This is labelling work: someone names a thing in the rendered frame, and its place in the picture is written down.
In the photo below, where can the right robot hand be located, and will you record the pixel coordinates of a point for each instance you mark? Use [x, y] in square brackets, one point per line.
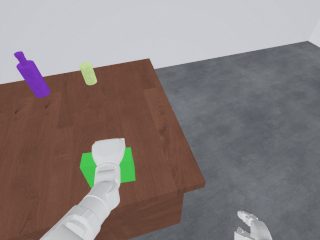
[258, 229]

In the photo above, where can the left robot hand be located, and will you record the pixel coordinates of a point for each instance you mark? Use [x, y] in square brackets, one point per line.
[108, 150]

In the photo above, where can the table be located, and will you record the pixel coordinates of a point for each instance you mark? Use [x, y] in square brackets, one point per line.
[42, 141]

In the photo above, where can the left robot forearm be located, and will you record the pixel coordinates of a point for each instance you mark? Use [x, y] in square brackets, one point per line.
[86, 218]

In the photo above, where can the robot left upper arm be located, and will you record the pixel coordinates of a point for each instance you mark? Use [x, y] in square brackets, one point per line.
[64, 233]

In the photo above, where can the sponge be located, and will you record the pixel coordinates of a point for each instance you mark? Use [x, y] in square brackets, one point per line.
[127, 167]

